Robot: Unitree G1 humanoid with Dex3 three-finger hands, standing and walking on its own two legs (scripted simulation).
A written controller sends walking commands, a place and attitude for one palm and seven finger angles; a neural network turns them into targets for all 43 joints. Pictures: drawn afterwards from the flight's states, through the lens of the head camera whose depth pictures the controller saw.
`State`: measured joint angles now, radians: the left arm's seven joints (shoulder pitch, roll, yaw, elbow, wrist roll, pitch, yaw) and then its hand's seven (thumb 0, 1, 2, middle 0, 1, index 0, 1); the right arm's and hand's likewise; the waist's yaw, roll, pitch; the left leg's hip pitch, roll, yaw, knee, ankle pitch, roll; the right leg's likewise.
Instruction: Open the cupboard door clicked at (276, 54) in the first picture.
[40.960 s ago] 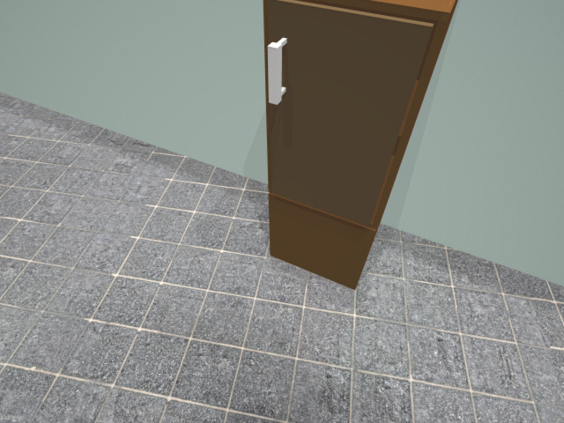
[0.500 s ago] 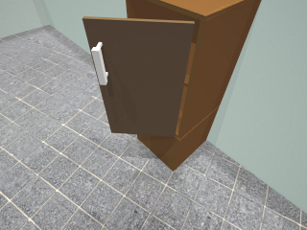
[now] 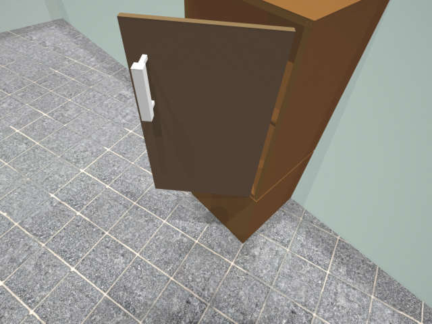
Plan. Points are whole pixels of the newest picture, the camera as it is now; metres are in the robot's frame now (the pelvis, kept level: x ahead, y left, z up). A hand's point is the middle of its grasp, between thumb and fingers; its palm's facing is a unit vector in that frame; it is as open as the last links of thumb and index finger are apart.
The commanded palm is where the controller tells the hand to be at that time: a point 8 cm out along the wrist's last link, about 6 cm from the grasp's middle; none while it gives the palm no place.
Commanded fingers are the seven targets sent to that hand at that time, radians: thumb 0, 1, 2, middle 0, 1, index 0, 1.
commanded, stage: come to a stop and stand still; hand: left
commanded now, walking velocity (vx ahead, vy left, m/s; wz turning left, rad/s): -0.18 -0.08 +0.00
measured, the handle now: (145, 88) +0.56 +0.21 +0.12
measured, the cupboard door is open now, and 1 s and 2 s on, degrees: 42 42 42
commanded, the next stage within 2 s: look again from close up in 1.58 s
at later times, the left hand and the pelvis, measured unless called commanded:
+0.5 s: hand out of the picture +0.08 +0.18 -0.17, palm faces +0.05 -0.98 -0.18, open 7.3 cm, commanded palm none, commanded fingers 0.00 0.90 0.90 -0.20 -0.30 -0.20 -0.30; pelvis +0.01 +0.01 +0.00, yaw +1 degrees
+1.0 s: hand out of the picture +0.00 +0.19 -0.14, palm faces +0.01 -0.96 -0.27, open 7.4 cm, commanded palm none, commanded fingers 0.00 0.90 0.90 -0.20 -0.30 -0.20 -0.30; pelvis +0.02 +0.00 +0.01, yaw -1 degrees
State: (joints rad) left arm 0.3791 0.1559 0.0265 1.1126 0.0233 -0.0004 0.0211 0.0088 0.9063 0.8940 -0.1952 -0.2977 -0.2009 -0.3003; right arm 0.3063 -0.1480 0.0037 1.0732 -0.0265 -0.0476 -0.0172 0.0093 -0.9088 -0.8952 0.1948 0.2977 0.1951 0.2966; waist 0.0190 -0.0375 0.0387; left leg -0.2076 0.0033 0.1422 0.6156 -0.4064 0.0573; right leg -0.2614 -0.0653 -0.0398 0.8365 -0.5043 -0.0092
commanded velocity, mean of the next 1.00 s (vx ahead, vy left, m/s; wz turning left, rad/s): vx -0.04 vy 0.01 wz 0.00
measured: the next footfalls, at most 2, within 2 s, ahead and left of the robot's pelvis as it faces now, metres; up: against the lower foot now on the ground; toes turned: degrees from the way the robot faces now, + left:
right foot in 0.20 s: +0.09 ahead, -0.13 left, +0.00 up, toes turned -3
